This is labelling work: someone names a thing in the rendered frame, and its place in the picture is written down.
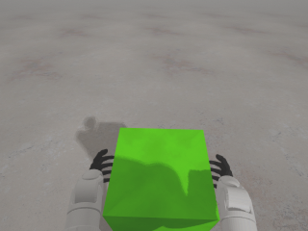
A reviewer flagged robot right forearm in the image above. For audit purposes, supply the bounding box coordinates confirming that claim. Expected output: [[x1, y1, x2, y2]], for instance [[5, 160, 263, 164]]
[[216, 175, 258, 231]]

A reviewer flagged robot left forearm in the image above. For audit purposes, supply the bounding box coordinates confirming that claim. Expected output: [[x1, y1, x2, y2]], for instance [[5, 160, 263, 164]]
[[63, 168, 104, 231]]

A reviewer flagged carton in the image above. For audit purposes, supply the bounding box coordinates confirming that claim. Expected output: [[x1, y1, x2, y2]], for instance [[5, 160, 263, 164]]
[[102, 127, 220, 231]]

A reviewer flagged robot left hand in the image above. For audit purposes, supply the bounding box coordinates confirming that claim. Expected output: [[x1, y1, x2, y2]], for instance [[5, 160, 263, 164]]
[[90, 149, 115, 183]]

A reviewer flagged robot right hand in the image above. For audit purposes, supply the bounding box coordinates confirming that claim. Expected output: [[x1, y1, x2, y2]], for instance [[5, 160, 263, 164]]
[[209, 154, 233, 188]]

